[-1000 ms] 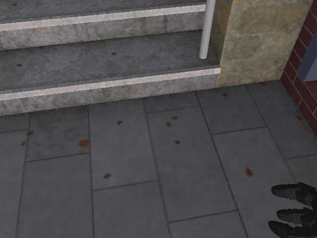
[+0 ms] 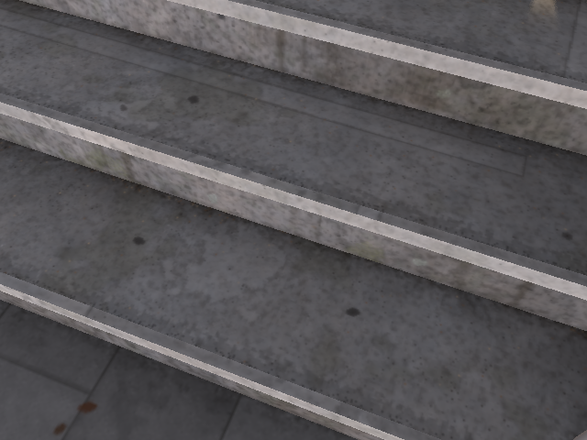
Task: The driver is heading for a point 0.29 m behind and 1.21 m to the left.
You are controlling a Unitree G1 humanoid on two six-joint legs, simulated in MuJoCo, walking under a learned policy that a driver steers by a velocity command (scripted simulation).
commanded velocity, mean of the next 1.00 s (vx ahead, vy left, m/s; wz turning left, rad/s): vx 0.69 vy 0.00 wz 0.93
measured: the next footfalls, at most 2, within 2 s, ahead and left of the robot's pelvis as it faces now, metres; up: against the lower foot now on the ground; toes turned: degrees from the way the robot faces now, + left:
right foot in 0.30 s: +0.13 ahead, -0.14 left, +0.00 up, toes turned +19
left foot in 0.74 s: +0.24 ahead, +0.29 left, +0.00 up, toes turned +45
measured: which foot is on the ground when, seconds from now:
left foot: down 0.00-0.28, up 0.30-0.72, down 0.74-1.00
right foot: up 0.00-0.28, down 0.30-0.76, up 0.78-1.00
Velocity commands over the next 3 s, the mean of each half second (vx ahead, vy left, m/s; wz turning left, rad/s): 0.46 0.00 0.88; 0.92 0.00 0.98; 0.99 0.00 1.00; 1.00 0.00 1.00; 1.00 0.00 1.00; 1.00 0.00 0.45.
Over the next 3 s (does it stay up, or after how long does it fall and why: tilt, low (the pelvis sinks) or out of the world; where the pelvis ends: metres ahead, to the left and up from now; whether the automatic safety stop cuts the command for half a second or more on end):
stays up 0.05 1.90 0.02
